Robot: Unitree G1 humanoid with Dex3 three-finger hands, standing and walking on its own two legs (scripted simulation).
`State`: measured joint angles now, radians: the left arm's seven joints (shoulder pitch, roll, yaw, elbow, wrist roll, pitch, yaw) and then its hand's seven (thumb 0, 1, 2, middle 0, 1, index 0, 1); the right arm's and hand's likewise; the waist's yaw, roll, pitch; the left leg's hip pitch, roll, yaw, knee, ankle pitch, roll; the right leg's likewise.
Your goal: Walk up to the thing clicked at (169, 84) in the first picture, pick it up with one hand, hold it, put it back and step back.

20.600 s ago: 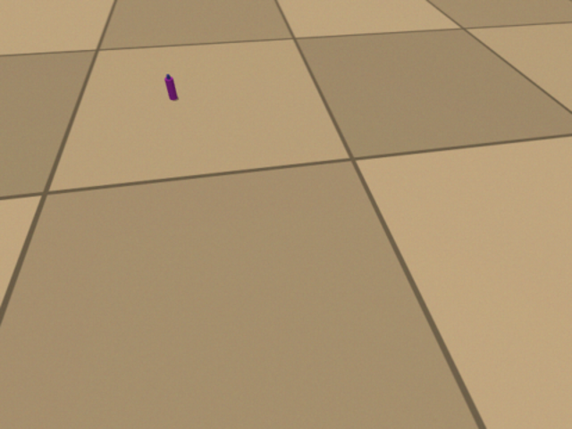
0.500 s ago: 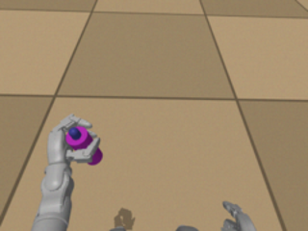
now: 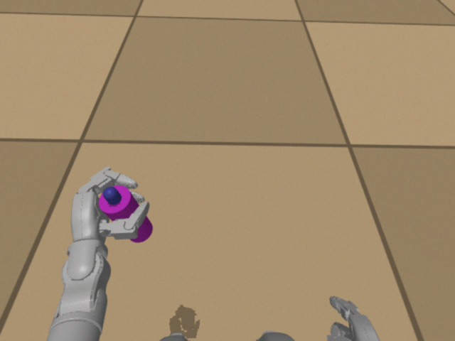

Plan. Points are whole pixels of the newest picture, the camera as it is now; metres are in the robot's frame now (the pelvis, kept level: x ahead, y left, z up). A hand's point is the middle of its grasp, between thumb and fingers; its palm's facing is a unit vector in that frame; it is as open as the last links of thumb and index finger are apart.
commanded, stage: hold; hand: left
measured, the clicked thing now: (126, 213) +0.33 +0.17 +0.02
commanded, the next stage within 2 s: crouch in 0.70 s
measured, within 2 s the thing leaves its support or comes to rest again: neither
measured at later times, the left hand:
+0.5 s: hand (125, 208) +0.33 +0.17 +0.05, palm faces +0.15 -0.99 -0.01, open 7.2 cm
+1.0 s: hand (127, 211) +0.33 +0.17 +0.03, palm faces +0.16 -0.99 -0.01, open 7.2 cm
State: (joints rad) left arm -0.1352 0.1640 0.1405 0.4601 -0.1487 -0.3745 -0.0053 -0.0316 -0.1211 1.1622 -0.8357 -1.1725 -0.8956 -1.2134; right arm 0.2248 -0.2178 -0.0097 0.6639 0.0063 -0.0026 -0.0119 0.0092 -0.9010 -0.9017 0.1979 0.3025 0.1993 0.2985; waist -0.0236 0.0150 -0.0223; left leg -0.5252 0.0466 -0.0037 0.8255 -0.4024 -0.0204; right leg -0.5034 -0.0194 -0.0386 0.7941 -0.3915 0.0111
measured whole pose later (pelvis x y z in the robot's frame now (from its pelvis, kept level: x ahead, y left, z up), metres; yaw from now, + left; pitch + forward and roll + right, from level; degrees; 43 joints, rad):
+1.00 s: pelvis +0.00 +0.00 +0.00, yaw +0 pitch +7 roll -1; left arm -0.15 0.16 0.16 0.51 -0.14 -0.41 0.00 -0.03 -0.12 1.16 -0.84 -1.17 -0.90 -1.21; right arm 0.22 -0.22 -0.02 0.66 0.00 -0.01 0.00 0.01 -0.90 -0.90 0.20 0.30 0.20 0.30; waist -0.03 0.01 -0.03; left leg -0.58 0.05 -0.01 0.86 -0.41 -0.02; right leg -0.55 -0.02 -0.04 0.83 -0.40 0.01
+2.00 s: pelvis -0.09 +0.00 -0.36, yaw -4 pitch +32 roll -4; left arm -0.68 0.42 0.51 1.14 -0.08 -0.80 -0.11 -0.03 -0.13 1.17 -0.85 -1.15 -0.92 -1.18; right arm 0.08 -0.27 0.05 0.73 -0.12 0.01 0.09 0.00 -0.91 -0.91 0.20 0.30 0.20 0.30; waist -0.14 -0.03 -0.10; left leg -2.12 0.03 -0.11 2.25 -0.69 -0.03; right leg -2.08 -0.02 -0.05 2.20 -0.67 0.01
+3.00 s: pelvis -0.09 +0.01 -0.44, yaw -10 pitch +23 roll -11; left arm -0.68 0.62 0.60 1.25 -0.08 -0.88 -0.06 -0.03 -0.13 1.18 -0.86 -1.14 -0.93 -1.17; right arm -0.02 -0.34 0.26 0.66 -0.23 0.05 0.14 0.00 -0.91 -0.91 0.20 0.30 0.20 0.30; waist -0.22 -0.11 0.14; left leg -2.28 0.02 -0.24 2.56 -0.70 -0.03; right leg -2.19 0.02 -0.14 2.41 -0.64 0.04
